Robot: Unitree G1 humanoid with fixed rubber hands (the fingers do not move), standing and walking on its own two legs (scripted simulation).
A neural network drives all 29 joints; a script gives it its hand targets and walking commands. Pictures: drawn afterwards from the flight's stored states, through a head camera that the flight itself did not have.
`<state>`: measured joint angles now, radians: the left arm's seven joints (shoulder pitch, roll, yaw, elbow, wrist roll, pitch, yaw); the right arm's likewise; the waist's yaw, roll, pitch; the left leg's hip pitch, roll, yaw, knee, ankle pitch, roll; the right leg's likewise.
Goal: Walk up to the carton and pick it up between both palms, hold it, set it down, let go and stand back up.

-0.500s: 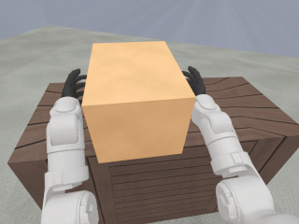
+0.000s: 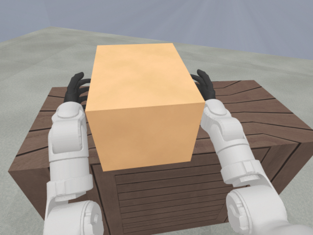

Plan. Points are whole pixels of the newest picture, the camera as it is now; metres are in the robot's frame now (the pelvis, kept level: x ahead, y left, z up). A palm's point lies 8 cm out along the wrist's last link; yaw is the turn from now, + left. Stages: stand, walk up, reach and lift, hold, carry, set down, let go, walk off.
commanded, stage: hold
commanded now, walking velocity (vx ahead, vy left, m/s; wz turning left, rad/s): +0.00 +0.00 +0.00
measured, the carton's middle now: (141, 100) +0.43 +0.01 +0.19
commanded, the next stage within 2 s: none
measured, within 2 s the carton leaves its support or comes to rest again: neither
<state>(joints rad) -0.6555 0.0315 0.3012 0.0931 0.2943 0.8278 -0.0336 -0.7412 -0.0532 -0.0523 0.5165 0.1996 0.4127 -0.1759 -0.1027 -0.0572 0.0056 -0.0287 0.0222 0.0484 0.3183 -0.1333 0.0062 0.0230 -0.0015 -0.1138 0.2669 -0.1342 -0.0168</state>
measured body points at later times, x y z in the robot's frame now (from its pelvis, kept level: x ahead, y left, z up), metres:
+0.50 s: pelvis +0.00 +0.00 +0.00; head -0.06 +0.03 +0.44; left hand +0.37 +0.17 +0.22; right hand +0.37 -0.15 +0.22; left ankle +0.04 +0.11 -0.75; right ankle +0.02 -0.10 -0.75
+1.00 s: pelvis +0.00 +0.00 +0.00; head -0.06 +0.03 +0.44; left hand +0.37 +0.17 +0.22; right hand +0.38 -0.15 +0.22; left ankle +0.04 +0.11 -0.75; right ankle +0.02 -0.10 -0.75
